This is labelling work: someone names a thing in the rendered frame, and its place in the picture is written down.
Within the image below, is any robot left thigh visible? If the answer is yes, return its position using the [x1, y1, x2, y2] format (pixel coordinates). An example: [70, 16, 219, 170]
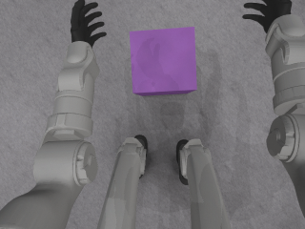
[96, 142, 147, 229]

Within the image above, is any robot thigh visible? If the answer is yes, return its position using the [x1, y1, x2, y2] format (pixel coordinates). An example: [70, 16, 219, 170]
[96, 142, 147, 229]
[179, 144, 232, 229]

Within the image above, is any robot right thigh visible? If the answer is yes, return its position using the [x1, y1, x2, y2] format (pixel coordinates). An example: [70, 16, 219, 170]
[179, 144, 232, 229]

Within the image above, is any robot right forearm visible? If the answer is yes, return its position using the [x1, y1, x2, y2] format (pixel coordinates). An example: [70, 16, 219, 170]
[265, 14, 305, 116]

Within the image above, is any carton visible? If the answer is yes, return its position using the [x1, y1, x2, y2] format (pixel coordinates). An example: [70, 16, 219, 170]
[130, 27, 197, 96]

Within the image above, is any robot left forearm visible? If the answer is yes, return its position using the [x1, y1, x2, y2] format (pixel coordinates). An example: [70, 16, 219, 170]
[33, 41, 100, 179]

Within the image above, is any right robot upper arm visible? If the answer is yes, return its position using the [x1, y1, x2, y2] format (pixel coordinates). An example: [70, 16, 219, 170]
[266, 114, 305, 218]

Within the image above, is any left robot hand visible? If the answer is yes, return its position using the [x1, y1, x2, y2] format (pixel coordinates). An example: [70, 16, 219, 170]
[71, 0, 107, 47]

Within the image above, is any left robot upper arm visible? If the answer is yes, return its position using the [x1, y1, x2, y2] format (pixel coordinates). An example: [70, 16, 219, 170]
[0, 139, 98, 229]

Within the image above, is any right robot hand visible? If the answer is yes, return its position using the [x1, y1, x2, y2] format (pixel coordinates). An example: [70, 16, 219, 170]
[242, 0, 292, 33]

